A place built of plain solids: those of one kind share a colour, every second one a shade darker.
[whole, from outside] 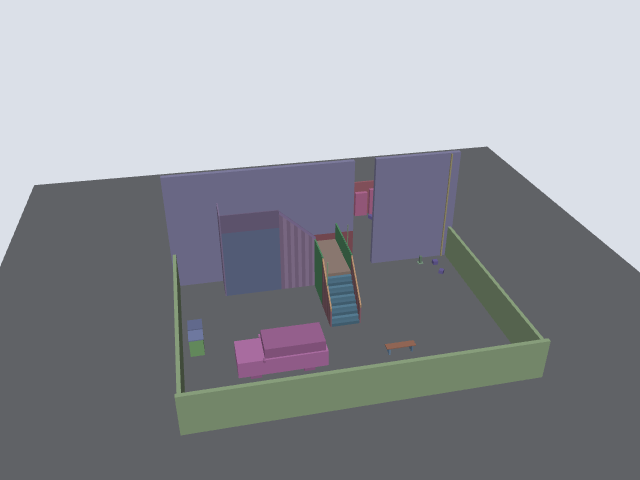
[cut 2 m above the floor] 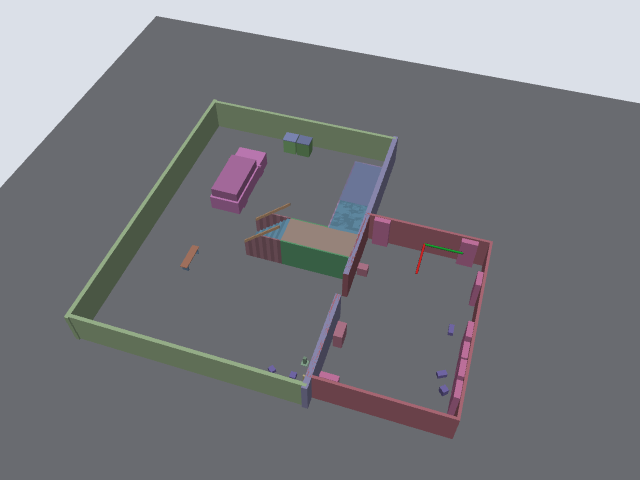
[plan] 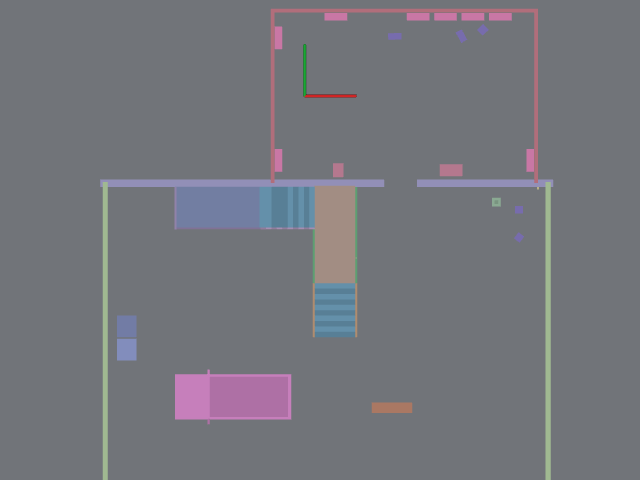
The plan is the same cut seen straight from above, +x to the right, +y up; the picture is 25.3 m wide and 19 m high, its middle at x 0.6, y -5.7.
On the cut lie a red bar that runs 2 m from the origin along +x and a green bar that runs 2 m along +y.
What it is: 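The rear of a town building of two storeys with an external escape stair; a paved yard 17.4 x 12.0 m; from a top landing at the upper floor's door, 4.29 m over the yard, a stair of 22 risers of 0.195 m and treads of 0.214 m, 1.60 m clear, a quarter turn; two flights with a corner landing; the upper one along the facade, the lower one standing free in the yard, down to the yard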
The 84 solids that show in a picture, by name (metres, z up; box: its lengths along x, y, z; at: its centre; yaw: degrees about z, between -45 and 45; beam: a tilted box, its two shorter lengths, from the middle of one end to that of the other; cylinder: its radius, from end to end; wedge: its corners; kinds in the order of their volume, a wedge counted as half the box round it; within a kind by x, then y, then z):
{
 "stair_step_1": {"box": [0.48, 1.62, 3.95], "at": [-1.56, -4.4, 1.93]},
 "stair_step_2": {"box": [0.69, 1.62, 3.75], "at": [-1.45, -4.4, 1.83]},
 "stair_step_3": {"box": [0.91, 1.62, 3.56], "at": [-1.34, -4.4, 1.73]},
 "stair_step_4": {"box": [1.12, 1.62, 3.37], "at": [-1.24, -4.4, 1.63]},
 "stair_step_5": {"box": [1.33, 1.62, 3.17], "at": [-1.13, -4.4, 1.53]},
 "stair_step_6": {"box": [1.55, 1.62, 2.98], "at": [-1.02, -4.4, 1.44]},
 "stair_step_7": {"box": [1.76, 1.62, 2.78], "at": [-0.92, -4.4, 1.34]},
 "stair_step_8": {"box": [1.98, 1.62, 2.58], "at": [-0.81, -4.4, 1.24]},
 "stair_step_9": {"box": [2.19, 1.62, 2.39], "at": [-0.7, -4.4, 1.15]},
 "stair_step_10": {"box": [1.62, 6.0, 0.24], "at": [1.19, -6.55, 0.07]},
 "stair_step_11": {"box": [1.62, 5.79, 0.44], "at": [1.19, -6.44, 0.17]},
 "stair_step_12": {"box": [1.62, 5.57, 0.64], "at": [1.19, -6.34, 0.27]},
 "stair_step_13": {"box": [1.62, 5.36, 0.83], "at": [1.19, -6.23, 0.36]},
 "stair_step_14": {"box": [1.62, 5.14, 1.02], "at": [1.19, -6.12, 0.46]},
 "stair_step_15": {"box": [1.62, 4.93, 1.22], "at": [1.19, -6.01, 0.56]},
 "stair_step_16": {"box": [1.62, 4.72, 1.42], "at": [1.19, -5.91, 0.66]},
 "stair_step_17": {"box": [1.62, 4.5, 1.61], "at": [1.19, -5.8, 0.76]},
 "stair_step_18": {"box": [1.62, 4.29, 1.8], "at": [1.19, -5.69, 0.85]},
 "stair_step_19": {"box": [1.62, 4.07, 2.0], "at": [1.19, -5.59, 0.95]},
 "facade_1": {"box": [11.24, 0.3, 7.35], "at": [-2.48, -3.45, 3.62]},
 "facade_2": {"box": [5.39, 0.3, 7.35], "at": [7.14, -3.45, 3.62]},
 "paving_1": {"box": [3.41, 1.69, 4.34], "at": [-3.45, -4.43, 2.12]},
 "boundary_1": {"box": [0.2, 12.36, 2.32], "at": [-7.9, -9.58, 1.11]},
 "boundary_2": {"box": [17.89, 0.23, 2.36], "at": [0.87, -15.66, 1.13]},
 "boundary_3": {"box": [0.2, 12.36, 2.19], "at": [9.63, -9.58, 1.04]},
 "wall_1": {"box": [0.15, 6.9, 2.64], "at": [-1.27, 0.0, 1.27]},
 "wall_2": {"box": [4.49, 0.3, 2.64], "at": [0.9, -3.45, 1.27]},
 "wall_3": {"box": [10.58, 0.15, 2.64], "at": [3.94, 3.38, 1.27]},
 "wall_4": {"box": [4.79, 0.3, 2.64], "at": [6.84, -3.45, 1.27]},
 "wall_5": {"box": [0.15, 6.9, 2.64], "at": [9.15, 0.0, 1.27]},
 "stair_landing_1": {"box": [1.63, 3.86, 2.19], "at": [1.19, -5.48, 1.05]},
 "car_1": {"box": [4.6, 1.8, 0.92], "at": [-2.84, -11.91, 0.64]},
 "car_2": {"box": [3.1, 1.6, 0.58], "at": [-2.22, -11.91, 1.39]},
 "shelf_1": {"box": [0.3, 0.9, 2.13], "at": [-1.04, -2.55, 1.01]},
 "shelf_2": {"box": [0.3, 0.9, 1.95], "at": [-1.04, 2.3, 0.93]},
 "shelf_3": {"box": [0.9, 0.3, 1.93], "at": [1.23, 3.14, 0.92]},
 "shelf_4": {"box": [0.9, 0.3, 2.1], "at": [4.48, 3.14, 1.0]},
 "shelf_5": {"box": [0.9, 0.3, 1.89], "at": [5.57, 3.14, 0.9]},
 "shelf_6": {"box": [0.9, 0.3, 2.08], "at": [6.65, 3.14, 0.99]},
 "shelf_7": {"box": [0.9, 0.3, 2.01], "at": [7.74, 3.14, 0.95]},
 "shelf_8": {"box": [0.3, 0.9, 2.07], "at": [8.92, -2.55, 0.98]},
 "rim_guard_1": {"box": [0.08, 1.68, 5.47], "at": [-5.12, -4.44, 2.69]},
 "rim_guard_2": {"box": [3.41, 0.08, 5.47], "at": [-3.45, -5.24, 2.69]},
 "guard_landing_1": {"box": [0.08, 2.21, 3.33], "at": [0.35, -6.3, 1.61]},
 "guard_landing_2": {"box": [0.08, 3.81, 3.33], "at": [2.03, -5.5, 1.61]},
 "refuse_bin_1": {"box": [0.74, 0.82, 1.07], "at": [-7.05, -10.04, 0.48]},
 "refuse_bin_2": {"box": [0.74, 0.82, 1.07], "at": [-7.05, -9.12, 0.48]},
 "guard_upper_1": {"box": [0.22, 0.08, 5.21], "at": [-1.65, -5.24, 2.56]},
 "guard_upper_2": {"box": [0.22, 0.08, 5.02], "at": [-1.43, -5.24, 2.46]},
 "guard_upper_3": {"box": [0.22, 0.08, 4.83], "at": [-1.22, -5.24, 2.36]},
 "guard_upper_4": {"box": [0.22, 0.08, 4.63], "at": [-1.0, -5.24, 2.27]},
 "guard_upper_5": {"box": [0.22, 0.08, 4.43], "at": [-0.79, -5.24, 2.17]},
 "guard_upper_6": {"box": [0.22, 0.08, 4.24], "at": [-0.58, -5.24, 2.07]},
 "guard_upper_7": {"box": [0.22, 0.08, 4.04], "at": [-0.36, -5.24, 1.97]},
 "guard_upper_8": {"box": [0.22, 0.08, 3.85], "at": [-0.15, -5.24, 1.88]},
 "guard_upper_9": {"box": [0.22, 0.08, 3.65], "at": [0.07, -5.24, 1.78]},
 "guard_upper_10": {"box": [0.22, 0.08, 3.46], "at": [0.28, -5.24, 1.68]},
 "filing_cabinet_1": {"box": [0.42, 0.56, 0.65], "at": [1.32, -2.94, 0.27]},
 "filing_cabinet_2": {"box": [0.9, 0.47, 1.07], "at": [5.79, -2.94, 0.48]},
 "guard_lower_1": {"box": [0.08, 0.22, 2.88], "at": [0.35, -7.73, 1.39]},
 "guard_lower_2": {"box": [0.08, 0.22, 3.07], "at": [0.35, -7.51, 1.49]},
 "guard_lower_3": {"box": [0.08, 0.22, 1.31], "at": [2.03, -9.44, 0.61]},
 "guard_lower_4": {"box": [0.08, 0.22, 1.51], "at": [2.03, -9.22, 0.7]},
 "guard_lower_5": {"box": [0.08, 0.22, 1.71], "at": [2.03, -9.01, 0.8]},
 "guard_lower_6": {"box": [0.08, 0.22, 1.9], "at": [2.03, -8.8, 0.9]},
 "guard_lower_7": {"box": [0.08, 0.22, 2.1], "at": [2.03, -8.58, 1.0]},
 "guard_lower_8": {"box": [0.08, 0.22, 2.29], "at": [2.03, -8.37, 1.09]},
 "guard_lower_9": {"box": [0.08, 0.22, 2.48], "at": [2.03, -8.15, 1.19]},
 "guard_lower_10": {"box": [0.08, 0.22, 2.68], "at": [2.03, -7.94, 1.29]},
 "guard_lower_11": {"box": [0.08, 0.22, 2.88], "at": [2.03, -7.73, 1.39]},
 "guard_lower_12": {"box": [0.08, 0.22, 3.07], "at": [2.03, -7.51, 1.49]},
 "guard_lower_top_1": {"wedge": [[0.31, -9.55, 1.07], [0.31, -9.55, 1.26], [0.31, -7.41, 3.02], [0.31, -7.41, 3.21], [0.39, -9.55, 1.07], [0.39, -9.55, 1.26], [0.39, -7.41, 3.02], [0.39, -7.41, 3.21]]},
 "guard_lower_top_2": {"wedge": [[1.99, -9.55, 1.07], [1.99, -9.55, 1.26], [1.99, -7.41, 3.02], [1.99, -7.41, 3.21], [2.07, -9.55, 1.07], [2.07, -9.55, 1.26], [2.07, -7.41, 3.02], [2.07, -7.41, 3.21]]},
 "guard_upper_top_1": {"wedge": [[-1.75, -5.28, 5.17], [-1.75, -5.28, 5.36], [-1.75, -5.2, 5.17], [-1.75, -5.2, 5.36], [0.39, -5.28, 3.21], [0.39, -5.28, 3.41], [0.39, -5.2, 3.21], [0.39, -5.2, 3.41]]},
 "box_cardboard_1": {"box": [0.53, 0.26, 0.3], "at": [3.56, 2.36, 0.1], "yaw": 2.0},
 "box_cardboard_2": {"box": [0.27, 0.47, 0.31], "at": [6.2, 2.37, 0.11], "yaw": 28.9},
 "box_cardboard_3": {"box": [0.34, 0.32, 0.42], "at": [7.05, 2.62, 0.16], "yaw": 43.6},
 "box_cardboard_4": {"box": [0.29, 0.31, 0.28], "at": [8.48, -5.6, 0.09], "yaw": -38.0},
 "box_cardboard_5": {"box": [0.32, 0.3, 0.31], "at": [8.48, -4.5, 0.1], "yaw": 0.1},
 "refuse_lid_1": {"box": [0.78, 0.86, 0.06], "at": [-7.05, -10.04, 1.05]},
 "refuse_lid_2": {"box": [0.78, 0.86, 0.06], "at": [-7.05, -9.12, 1.05]},
 "downpipe_1": {"box": [0.09, 0.1, 7.3], "at": [9.23, -3.65, 3.6]},
 "bench_seat_1": {"box": [1.6, 0.42, 0.05], "at": [3.45, -12.34, 0.42]},
 "traffic_cone_1": {"box": [0.34, 0.34, 0.08], "at": [7.58, -4.2, -0.01]}
}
